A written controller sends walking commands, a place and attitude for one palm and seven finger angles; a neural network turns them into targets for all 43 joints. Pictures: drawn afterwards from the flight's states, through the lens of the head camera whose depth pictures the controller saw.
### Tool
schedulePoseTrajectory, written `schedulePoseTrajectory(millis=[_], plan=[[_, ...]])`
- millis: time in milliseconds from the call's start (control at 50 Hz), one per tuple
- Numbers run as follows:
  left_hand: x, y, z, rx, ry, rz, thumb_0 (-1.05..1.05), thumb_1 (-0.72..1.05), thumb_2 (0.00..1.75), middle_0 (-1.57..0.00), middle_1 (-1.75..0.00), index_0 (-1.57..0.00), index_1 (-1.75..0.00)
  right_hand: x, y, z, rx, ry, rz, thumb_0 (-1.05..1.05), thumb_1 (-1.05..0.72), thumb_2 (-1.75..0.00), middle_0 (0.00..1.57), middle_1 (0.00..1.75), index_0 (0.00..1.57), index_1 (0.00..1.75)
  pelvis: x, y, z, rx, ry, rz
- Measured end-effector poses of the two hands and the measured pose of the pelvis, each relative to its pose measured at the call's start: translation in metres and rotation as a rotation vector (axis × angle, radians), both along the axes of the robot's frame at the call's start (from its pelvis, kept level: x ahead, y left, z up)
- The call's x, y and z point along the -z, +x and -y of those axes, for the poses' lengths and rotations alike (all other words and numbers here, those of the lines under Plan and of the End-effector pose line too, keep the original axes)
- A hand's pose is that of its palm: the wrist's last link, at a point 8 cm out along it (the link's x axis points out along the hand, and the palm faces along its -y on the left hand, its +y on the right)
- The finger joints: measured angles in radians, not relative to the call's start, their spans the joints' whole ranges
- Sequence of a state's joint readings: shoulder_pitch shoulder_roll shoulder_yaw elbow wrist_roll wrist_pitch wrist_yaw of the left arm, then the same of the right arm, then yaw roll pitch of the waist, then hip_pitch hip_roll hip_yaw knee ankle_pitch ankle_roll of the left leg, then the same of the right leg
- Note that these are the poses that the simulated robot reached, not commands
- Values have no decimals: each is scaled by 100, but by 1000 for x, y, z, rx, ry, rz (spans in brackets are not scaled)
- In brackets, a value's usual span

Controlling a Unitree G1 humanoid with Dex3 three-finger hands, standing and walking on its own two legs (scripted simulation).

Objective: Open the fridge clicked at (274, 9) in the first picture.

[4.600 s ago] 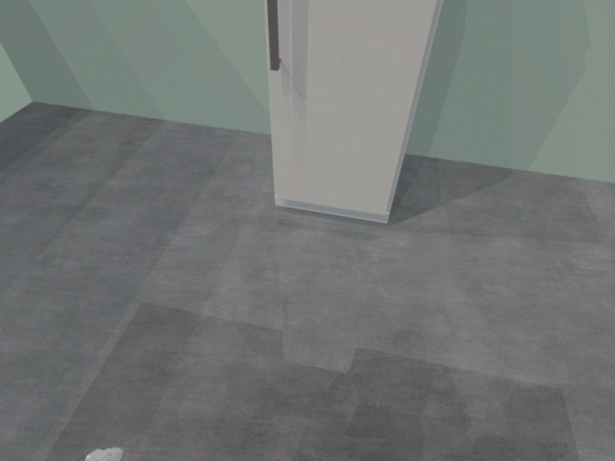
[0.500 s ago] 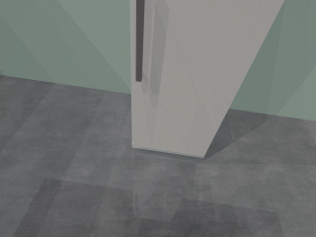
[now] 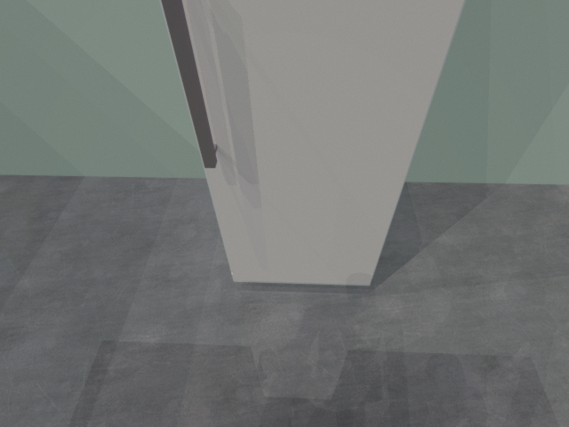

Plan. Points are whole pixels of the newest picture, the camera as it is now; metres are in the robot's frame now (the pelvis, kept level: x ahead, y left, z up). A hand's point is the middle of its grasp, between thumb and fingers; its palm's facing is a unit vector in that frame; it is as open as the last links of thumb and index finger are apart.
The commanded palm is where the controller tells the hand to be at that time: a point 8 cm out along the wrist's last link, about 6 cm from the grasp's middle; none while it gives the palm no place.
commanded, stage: take the last steps up to it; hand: left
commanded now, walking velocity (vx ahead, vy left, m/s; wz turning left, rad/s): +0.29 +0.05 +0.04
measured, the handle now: (193, 74) +0.68 +0.18 +0.16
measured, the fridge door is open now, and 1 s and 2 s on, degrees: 0 0 0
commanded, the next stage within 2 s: come to a stop and stand still in 0.36 s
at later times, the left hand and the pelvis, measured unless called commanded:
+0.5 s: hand out of the picture +0.10 +0.22 -0.18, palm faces +0.09 -0.98 -0.15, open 7.3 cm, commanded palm none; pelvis +0.16 +0.05 +0.00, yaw +0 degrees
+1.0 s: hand (186, 359) +0.26 +0.18 -0.14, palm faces +0.03 -0.96 -0.29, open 7.3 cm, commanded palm none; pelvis +0.17 -0.01 +0.01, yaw +0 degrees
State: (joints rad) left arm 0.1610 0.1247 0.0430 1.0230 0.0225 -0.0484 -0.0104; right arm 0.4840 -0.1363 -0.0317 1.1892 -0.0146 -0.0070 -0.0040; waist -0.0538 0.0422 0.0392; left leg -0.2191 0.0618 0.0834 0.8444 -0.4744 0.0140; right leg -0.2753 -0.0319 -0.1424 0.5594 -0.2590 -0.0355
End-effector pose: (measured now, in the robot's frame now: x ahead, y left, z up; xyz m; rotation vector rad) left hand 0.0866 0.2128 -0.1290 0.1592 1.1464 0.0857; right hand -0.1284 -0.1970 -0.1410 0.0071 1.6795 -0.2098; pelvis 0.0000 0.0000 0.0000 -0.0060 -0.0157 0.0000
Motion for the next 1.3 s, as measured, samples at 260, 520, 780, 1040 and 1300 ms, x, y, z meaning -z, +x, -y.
schedulePoseTrajectory(millis=[260,520,780,1040,1300], plan=[[-1,-32,-17,-139,17,-219,-1,93,90,-20,-30,-20,-30,-14,262,30,-165,-80,440,1,-92,-90,19,30,20,30,-12,80,-8,-23,-14,-9],[20,23,-58,-155,-26,-360,1,91,90,-20,-30,-20,-30,-17,376,-28,-216,-109,522,0,-91,-90,19,30,20,30,-2,165,-54,5,7,6],[0,166,-54,-64,79,-109,0,92,90,-20,-30,-20,-30,3,345,-2,-104,-88,341,0,-93,-90,20,30,20,30,-4,191,-29,14,26,16],[-24,157,-11,-64,115,-34,0,91,90,-21,-30,-21,-30,14,316,42,-97,-34,293,1,-91,-90,19,30,20,30,-9,166,7,-8,53,4],[-12,47,-39,-162,84,-156,0,91,90,-21,-30,-21,-30,-9,293,34,-188,-72,354,1,-91,-90,19,30,20,30,-14,122,-9,-12,49,-7]])
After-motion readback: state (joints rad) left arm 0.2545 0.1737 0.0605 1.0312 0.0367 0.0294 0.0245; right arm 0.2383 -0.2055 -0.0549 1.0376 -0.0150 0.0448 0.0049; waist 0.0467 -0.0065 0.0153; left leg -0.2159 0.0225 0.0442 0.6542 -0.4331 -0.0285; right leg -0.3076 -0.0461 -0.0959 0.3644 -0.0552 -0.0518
